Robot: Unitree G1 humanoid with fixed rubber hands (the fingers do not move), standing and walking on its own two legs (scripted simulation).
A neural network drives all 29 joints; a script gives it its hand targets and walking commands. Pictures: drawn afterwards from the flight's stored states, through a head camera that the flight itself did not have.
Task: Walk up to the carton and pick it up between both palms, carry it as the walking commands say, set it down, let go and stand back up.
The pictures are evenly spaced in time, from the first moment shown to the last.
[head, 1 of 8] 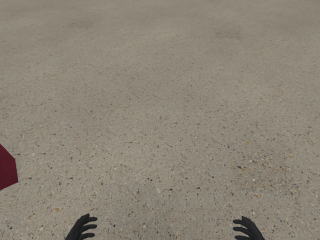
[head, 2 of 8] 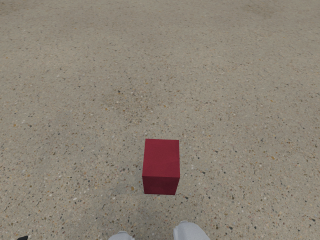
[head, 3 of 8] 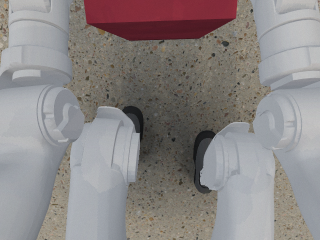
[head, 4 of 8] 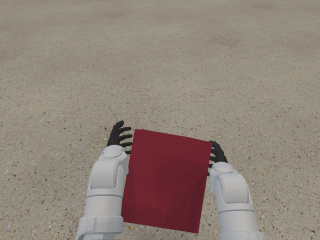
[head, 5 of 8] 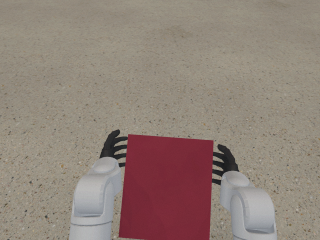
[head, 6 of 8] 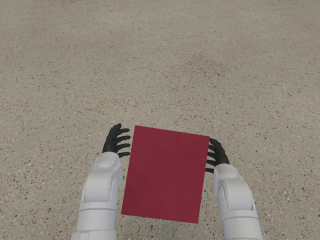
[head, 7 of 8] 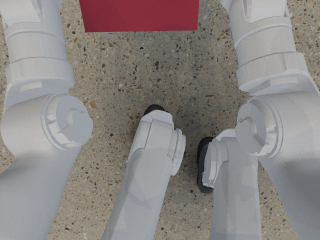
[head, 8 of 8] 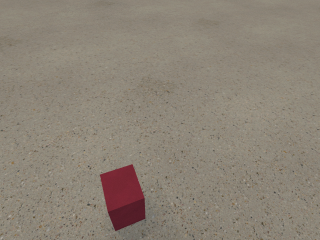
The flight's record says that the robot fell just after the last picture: no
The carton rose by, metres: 0.61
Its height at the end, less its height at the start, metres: +0.00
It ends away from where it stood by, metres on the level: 3.54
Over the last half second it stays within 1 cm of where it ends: yes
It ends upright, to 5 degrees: yes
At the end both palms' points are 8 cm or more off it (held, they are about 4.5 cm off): yes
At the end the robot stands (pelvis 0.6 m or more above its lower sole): yes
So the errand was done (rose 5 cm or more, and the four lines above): yes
